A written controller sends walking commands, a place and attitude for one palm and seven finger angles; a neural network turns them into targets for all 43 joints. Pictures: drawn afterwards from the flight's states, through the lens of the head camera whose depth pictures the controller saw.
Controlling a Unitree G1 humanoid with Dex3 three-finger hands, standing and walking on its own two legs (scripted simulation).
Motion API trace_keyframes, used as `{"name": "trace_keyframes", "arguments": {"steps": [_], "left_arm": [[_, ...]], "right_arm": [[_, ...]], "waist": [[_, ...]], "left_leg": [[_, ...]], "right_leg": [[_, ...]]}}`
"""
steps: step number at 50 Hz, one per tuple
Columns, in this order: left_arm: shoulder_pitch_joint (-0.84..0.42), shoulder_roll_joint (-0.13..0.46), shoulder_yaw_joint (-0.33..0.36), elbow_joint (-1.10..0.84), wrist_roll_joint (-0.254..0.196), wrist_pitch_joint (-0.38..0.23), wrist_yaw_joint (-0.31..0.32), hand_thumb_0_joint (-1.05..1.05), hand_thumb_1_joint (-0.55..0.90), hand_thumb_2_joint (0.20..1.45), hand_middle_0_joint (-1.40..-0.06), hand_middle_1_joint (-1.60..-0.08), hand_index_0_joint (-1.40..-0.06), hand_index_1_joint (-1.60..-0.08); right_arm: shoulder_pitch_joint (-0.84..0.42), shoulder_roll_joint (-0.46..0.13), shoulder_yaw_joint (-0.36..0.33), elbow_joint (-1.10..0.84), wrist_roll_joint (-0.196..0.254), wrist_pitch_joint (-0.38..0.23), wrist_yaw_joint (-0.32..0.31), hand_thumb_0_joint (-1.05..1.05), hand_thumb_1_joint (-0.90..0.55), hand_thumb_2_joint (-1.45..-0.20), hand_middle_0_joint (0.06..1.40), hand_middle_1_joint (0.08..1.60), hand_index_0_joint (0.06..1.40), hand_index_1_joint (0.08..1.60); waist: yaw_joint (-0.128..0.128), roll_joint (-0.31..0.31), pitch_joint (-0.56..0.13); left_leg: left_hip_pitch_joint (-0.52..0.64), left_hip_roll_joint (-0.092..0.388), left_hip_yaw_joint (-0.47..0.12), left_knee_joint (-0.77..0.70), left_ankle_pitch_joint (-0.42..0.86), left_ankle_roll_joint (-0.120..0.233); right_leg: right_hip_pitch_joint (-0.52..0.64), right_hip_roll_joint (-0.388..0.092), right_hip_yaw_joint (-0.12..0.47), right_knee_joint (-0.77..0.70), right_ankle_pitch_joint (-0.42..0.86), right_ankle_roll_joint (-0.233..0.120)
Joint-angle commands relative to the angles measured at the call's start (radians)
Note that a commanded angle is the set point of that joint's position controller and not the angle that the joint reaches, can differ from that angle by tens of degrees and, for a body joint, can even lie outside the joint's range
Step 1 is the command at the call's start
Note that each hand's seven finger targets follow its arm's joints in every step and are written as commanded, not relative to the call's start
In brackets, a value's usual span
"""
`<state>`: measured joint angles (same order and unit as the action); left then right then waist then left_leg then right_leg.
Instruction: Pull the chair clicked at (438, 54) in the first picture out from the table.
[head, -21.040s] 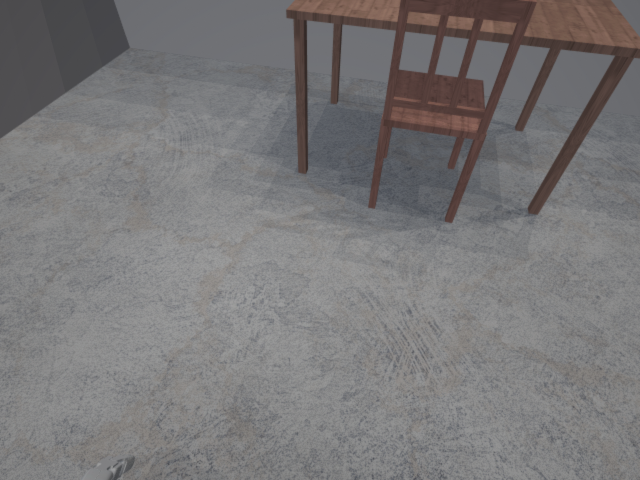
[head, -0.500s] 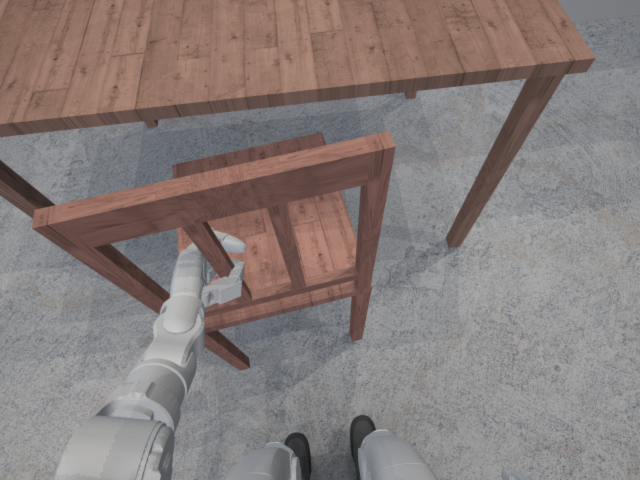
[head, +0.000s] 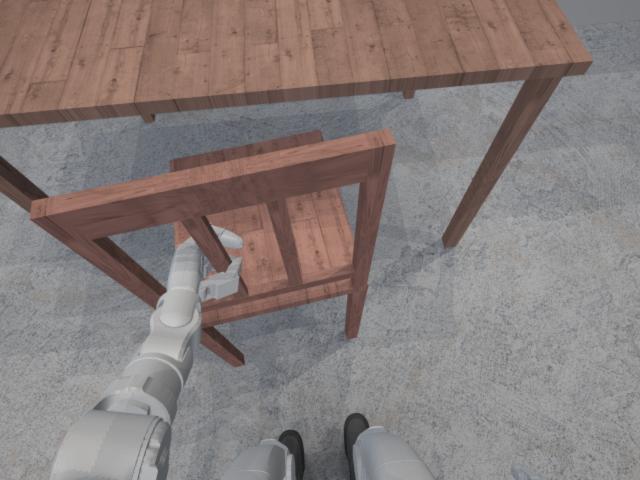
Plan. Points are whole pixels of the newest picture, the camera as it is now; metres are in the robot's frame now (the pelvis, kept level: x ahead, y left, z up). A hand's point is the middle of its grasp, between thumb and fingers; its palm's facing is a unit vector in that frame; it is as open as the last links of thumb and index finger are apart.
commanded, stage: step backward, pulling the chair out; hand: left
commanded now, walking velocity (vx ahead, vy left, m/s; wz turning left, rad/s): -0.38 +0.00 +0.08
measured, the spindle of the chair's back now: (221, 261) +0.41 +0.14 -0.07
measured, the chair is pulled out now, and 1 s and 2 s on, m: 0.14 0.14 0.15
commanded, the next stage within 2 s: none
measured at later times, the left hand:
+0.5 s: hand (229, 277) +0.38 +0.13 -0.06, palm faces -0.09 -0.97 -0.24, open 5.5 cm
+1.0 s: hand (228, 277) +0.38 +0.13 -0.06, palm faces -0.10 -0.97 -0.24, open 5.5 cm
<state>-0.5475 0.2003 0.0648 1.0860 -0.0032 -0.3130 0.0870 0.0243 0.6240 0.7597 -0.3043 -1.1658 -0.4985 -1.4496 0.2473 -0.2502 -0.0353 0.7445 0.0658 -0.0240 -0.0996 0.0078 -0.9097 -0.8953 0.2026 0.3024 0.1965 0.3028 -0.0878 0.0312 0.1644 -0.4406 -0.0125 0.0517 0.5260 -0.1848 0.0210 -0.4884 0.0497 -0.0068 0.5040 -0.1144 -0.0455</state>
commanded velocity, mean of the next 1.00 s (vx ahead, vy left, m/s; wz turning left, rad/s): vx -0.38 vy -0.01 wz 0.07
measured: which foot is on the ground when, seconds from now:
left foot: down 0.00-1.00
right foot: down 0.00-1.00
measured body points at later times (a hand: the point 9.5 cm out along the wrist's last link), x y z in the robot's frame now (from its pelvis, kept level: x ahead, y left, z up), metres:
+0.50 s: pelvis +0.01 +0.01 +0.00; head +0.12 +0.00 +0.44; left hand +0.38 +0.18 -0.05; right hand +0.07 -0.26 -0.14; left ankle +0.05 +0.11 -0.73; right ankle +0.08 -0.08 -0.73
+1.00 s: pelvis +0.00 +0.02 +0.00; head +0.11 +0.01 +0.44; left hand +0.38 +0.18 -0.05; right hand +0.05 -0.26 -0.13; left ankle +0.05 +0.11 -0.73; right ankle +0.08 -0.08 -0.73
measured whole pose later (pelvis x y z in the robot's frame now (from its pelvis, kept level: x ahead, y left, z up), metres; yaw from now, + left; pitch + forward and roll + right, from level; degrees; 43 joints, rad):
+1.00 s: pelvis +0.00 +0.02 +0.00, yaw +1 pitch +4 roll +0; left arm -0.57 0.19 0.00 1.05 0.01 -0.27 0.09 0.02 0.65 0.72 -0.25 -1.22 -0.50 -1.45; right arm 0.24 -0.27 -0.03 0.74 0.07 0.01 -0.12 0.01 -0.91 -0.90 0.20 0.30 0.20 0.30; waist -0.08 0.00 0.20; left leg -0.40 -0.04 0.03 0.51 -0.17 0.05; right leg -0.44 0.03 -0.01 0.48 -0.11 -0.01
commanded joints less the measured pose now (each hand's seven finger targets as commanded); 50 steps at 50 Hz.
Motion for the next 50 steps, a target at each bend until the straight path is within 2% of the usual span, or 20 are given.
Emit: {"name": "trace_keyframes", "arguments": {"steps": [1,3,7,8,13,17,23,25,27,28,32,33,37,38,41,43,45,47,49,50], "left_arm": [[-0.32,0.237,0.027,-0.202,0.025,-0.08,0.033,0.0,0.9,0.9,-0.5,-1.45,-0.5,-1.45],[-0.318,0.266,0.043,-0.203,0.026,-0.08,0.036,0.0,0.9,0.9,-0.5,-1.45,-0.5,-1.45],[-0.326,0.245,0.025,-0.207,0.026,-0.079,0.036,0.0,0.9,0.9,-0.5,-1.45,-0.5,-1.45],[-0.318,0.278,0.049,-0.204,0.028,-0.076,0.04,0.0,0.9,0.9,-0.5,-1.45,-0.5,-1.45],[-0.323,0.255,0.029,-0.222,0.027,-0.076,0.038,0.0,0.9,0.9,-0.5,-1.45,-0.5,-1.45],[-0.319,0.216,-0.002,-0.237,0.02,-0.075,0.032,0.0,0.9,0.9,-0.5,-1.45,-0.5,-1.45],[-0.324,0.226,0.012,-0.238,0.023,-0.073,0.03,0.0,0.9,0.9,-0.5,-1.45,-0.5,-1.45],[-0.329,0.193,-0.013,-0.229,0.02,-0.071,0.025,0.0,0.9,0.9,-0.5,-1.45,-0.5,-1.45],[-0.332,0.192,-0.009,-0.226,0.021,-0.072,0.023,0.0,0.9,0.9,-0.5,-1.45,-0.5,-1.45],[-0.333,0.231,0.018,-0.227,0.021,-0.071,0.027,0.0,0.9,0.9,-0.5,-1.45,-0.5,-1.45],[-0.331,0.206,0.002,-0.217,0.016,-0.071,0.025,0.0,0.9,0.9,-0.5,-1.45,-0.5,-1.45],[-0.328,0.237,0.025,-0.212,0.018,-0.07,0.03,0.0,0.9,0.9,-0.5,-1.45,-0.5,-1.45],[-0.333,0.226,0.006,-0.206,0.018,-0.069,0.029,0.0,0.9,0.9,-0.5,-1.45,-0.5,-1.45],[-0.323,0.257,0.031,-0.194,0.019,-0.063,0.033,0.0,0.9,0.9,-0.5,-1.45,-0.5,-1.45],[-0.326,0.215,-0.002,-0.213,0.019,-0.054,0.024,0.0,0.9,0.9,-0.5,-1.45,-0.5,-1.45],[-0.323,0.228,0.008,-0.219,0.025,-0.05,0.027,0.0,0.9,0.9,-0.5,-1.45,-0.5,-1.45],[-0.327,0.201,-0.013,-0.248,0.017,-0.047,0.027,0.0,0.9,0.9,-0.5,-1.45,-0.5,-1.45],[-0.336,0.18,-0.024,-0.242,0.003,-0.044,0.023,0.0,0.9,0.9,-0.5,-1.45,-0.5,-1.45],[-0.344,0.18,-0.023,-0.254,0.008,-0.043,0.021,0.0,0.9,0.9,-0.5,-1.45,-0.5,-1.45],[-0.342,0.175,-0.026,-0.251,0.008,-0.04,0.02,0.0,0.9,0.9,-0.5,-1.45,-0.5,-1.45]], "right_arm": [[0.109,-0.136,-0.045,-0.062,0.001,-0.025,-0.008,0.0,-0.9,-0.9,0.2,0.3,0.2,0.3],[0.111,-0.141,-0.046,-0.062,-0.001,-0.022,-0.01,0.0,-0.9,-0.9,0.2,0.3,0.2,0.3],[0.107,-0.135,-0.04,-0.064,0.004,-0.018,-0.008,0.0,-0.9,-0.9,0.2,0.3,0.2,0.3],[0.109,-0.143,-0.043,-0.064,0.002,-0.014,-0.01,0.0,-0.9,-0.9,0.2,0.3,0.2,0.3],[0.103,-0.143,-0.04,-0.067,0.006,-0.009,-0.014,0.0,-0.9,-0.9,0.2,0.3,0.2,0.3],[0.092,-0.139,-0.034,-0.073,0.006,-0.004,-0.02,0.0,-0.9,-0.9,0.2,0.3,0.2,0.3],[0.086,-0.137,-0.039,-0.067,-0.006,-0.002,-0.031,0.0,-0.9,-0.9,0.2,0.3,0.2,0.3],[0.084,-0.129,-0.037,-0.064,-0.009,-0.004,-0.029,0.0,-0.9,-0.9,0.2,0.3,0.2,0.3],[0.079,-0.122,-0.038,-0.062,-0.011,-0.008,-0.029,0.0,-0.9,-0.9,0.2,0.3,0.2,0.3],[0.079,-0.132,-0.041,-0.061,-0.015,-0.007,-0.032,0.0,-0.9,-0.9,0.2,0.3,0.2,0.3],[0.076,-0.117,-0.037,-0.06,-0.012,-0.012,-0.03,0.0,-0.9,-0.9,0.2,0.3,0.2,0.3],[0.083,-0.125,-0.04,-0.058,-0.012,-0.011,-0.031,0.0,-0.9,-0.9,0.2,0.3,0.2,0.3],[0.1,-0.116,-0.035,-0.059,-0.003,-0.014,-0.021,0.0,-0.9,-0.9,0.2,0.3,0.2,0.3],[0.105,-0.126,-0.039,-0.056,-0.001,-0.012,-0.02,0.0,-0.9,-0.9,0.2,0.3,0.2,0.3],[0.089,-0.123,-0.028,-0.063,0.003,-0.008,-0.016,0.0,-0.9,-0.9,0.2,0.3,0.2,0.3],[0.085,-0.139,-0.028,-0.06,-0.001,-0.006,-0.024,0.0,-0.9,-0.9,0.2,0.3,0.2,0.3],[0.07,-0.146,-0.029,-0.077,0.002,0.004,-0.026,0.0,-0.9,-0.9,0.2,0.3,0.2,0.3],[0.069,-0.142,-0.032,-0.085,0.006,0.011,-0.016,0.0,-0.9,-0.9,0.2,0.3,0.2,0.3],[0.054,-0.138,-0.029,-0.085,-0.006,0.012,-0.024,0.0,-0.9,-0.9,0.2,0.3,0.2,0.3],[0.059,-0.137,-0.029,-0.08,-0.009,0.012,-0.025,0.0,-0.9,-0.9,0.2,0.3,0.2,0.3]], "waist": [[0.018,-0.03,-0.487],[0.017,-0.03,-0.483],[0.018,-0.051,-0.488],[0.018,-0.056,-0.485],[0.02,-0.043,-0.495],[0.029,0.018,-0.496],[0.031,0.04,-0.493],[0.033,0.046,-0.484],[0.035,0.041,-0.48],[0.036,0.046,-0.475],[0.034,-0.006,-0.472],[0.032,-0.023,-0.472],[0.02,-0.108,-0.483],[0.02,-0.117,-0.479],[0.028,-0.097,-0.496],[0.023,-0.035,-0.501],[0.031,0.026,-0.523],[0.034,0.013,-0.487],[0.041,0.11,-0.459],[0.043,0.12,-0.457]], "left_leg": [[0.193,0.09,-0.118,-0.043,-0.035,0.011],[0.19,0.079,-0.11,-0.041,-0.055,0.008],[0.183,0.06,-0.085,-0.026,-0.054,-0.002],[0.186,0.056,-0.085,-0.028,-0.059,-0.001],[0.217,0.071,-0.102,-0.062,-0.011,0.008],[0.23,0.11,-0.139,-0.092,0.073,0.022],[0.244,0.165,-0.19,-0.118,0.171,0.041],[0.235,0.176,-0.196,-0.116,0.184,0.038],[0.227,0.176,-0.191,-0.105,0.173,0.037],[0.217,0.175,-0.192,-0.107,0.158,0.039],[0.185,0.14,-0.158,-0.068,0.051,0.026],[0.18,0.118,-0.149,-0.05,0.008,0.019],[0.199,0.026,-0.073,0.047,-0.139,-0.017],[0.208,0.013,-0.073,0.07,-0.161,-0.021],[0.195,0.008,-0.079,0.079,-0.167,-0.02],[0.214,0.037,-0.114,-0.035,-0.003,-0.011],[0.214,0.115,-0.202,-0.101,0.187,0.027],[0.187,0.166,-0.232,-0.139,0.081,0.059],[0.184,0.192,-0.261,-0.18,0.088,0.07],[0.202,0.203,-0.276,-0.174,0.138,0.068]], "right_leg": [[0.22,-0.146,0.138,-0.102,0.057,0.087],[0.224,-0.154,0.147,-0.121,0.043,0.096],[0.256,-0.178,0.15,-0.141,0.093,0.113],[0.255,-0.178,0.15,-0.149,0.085,0.118],[0.252,-0.153,0.12,-0.13,0.083,0.124],[0.245,-0.124,0.098,-0.076,0.101,0.107],[0.236,-0.096,0.085,-0.006,0.075,0.071],[0.244,-0.098,0.083,0.007,0.077,0.056],[0.255,-0.106,0.089,0.002,0.088,0.05],[0.261,-0.109,0.099,0.002,0.094,0.054],[0.278,-0.138,0.119,-0.032,0.121,0.06],[0.283,-0.15,0.136,-0.06,0.128,0.069],[0.277,-0.236,0.187,-0.186,0.123,0.082],[0.268,-0.25,0.19,-0.206,0.119,0.076],[0.316,-0.257,0.153,-0.195,0.192,0.079],[0.327,-0.204,0.099,-0.127,0.252,0.092],[0.323,-0.123,0.071,-0.029,0.206,0.11],[0.314,-0.102,0.087,-0.016,0.01,0.104],[0.285,-0.088,0.074,0.035,-0.062,0.068],[0.275,-0.083,0.068,0.043,-0.064,0.049]]}}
